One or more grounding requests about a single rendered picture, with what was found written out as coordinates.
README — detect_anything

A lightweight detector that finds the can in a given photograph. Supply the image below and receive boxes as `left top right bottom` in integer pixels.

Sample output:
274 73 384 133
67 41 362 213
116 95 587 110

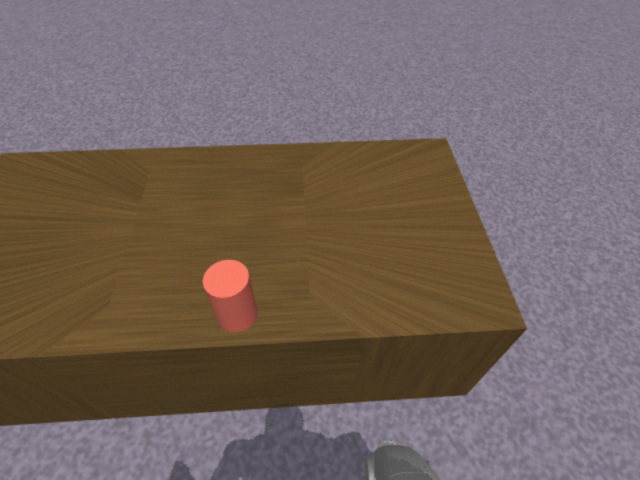
203 260 258 332

